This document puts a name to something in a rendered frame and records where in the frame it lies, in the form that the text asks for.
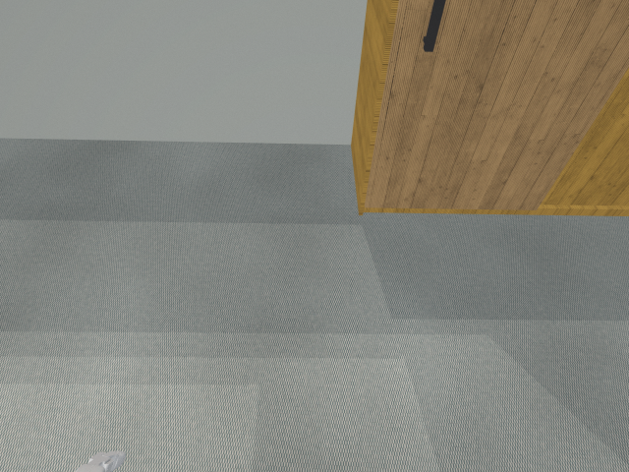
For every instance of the wardrobe door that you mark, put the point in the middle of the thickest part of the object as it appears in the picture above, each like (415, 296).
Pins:
(597, 173)
(490, 118)

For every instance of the robot left hand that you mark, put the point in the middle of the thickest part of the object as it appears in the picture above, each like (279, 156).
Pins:
(104, 462)

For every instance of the handle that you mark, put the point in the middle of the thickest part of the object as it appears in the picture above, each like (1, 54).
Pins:
(434, 22)

